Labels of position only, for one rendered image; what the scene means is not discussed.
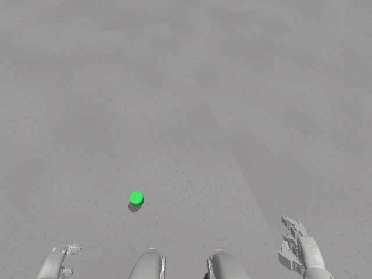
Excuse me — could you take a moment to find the tin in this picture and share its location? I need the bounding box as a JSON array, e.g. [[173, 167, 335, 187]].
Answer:
[[130, 191, 144, 207]]

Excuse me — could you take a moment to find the right robot hand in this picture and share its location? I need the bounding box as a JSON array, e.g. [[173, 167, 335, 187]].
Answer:
[[278, 215, 326, 276]]

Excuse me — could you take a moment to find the right robot arm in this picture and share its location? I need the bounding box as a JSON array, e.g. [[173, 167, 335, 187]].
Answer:
[[303, 267, 334, 279]]

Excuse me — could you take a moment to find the left robot hand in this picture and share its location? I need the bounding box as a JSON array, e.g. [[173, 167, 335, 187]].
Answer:
[[36, 242, 82, 279]]

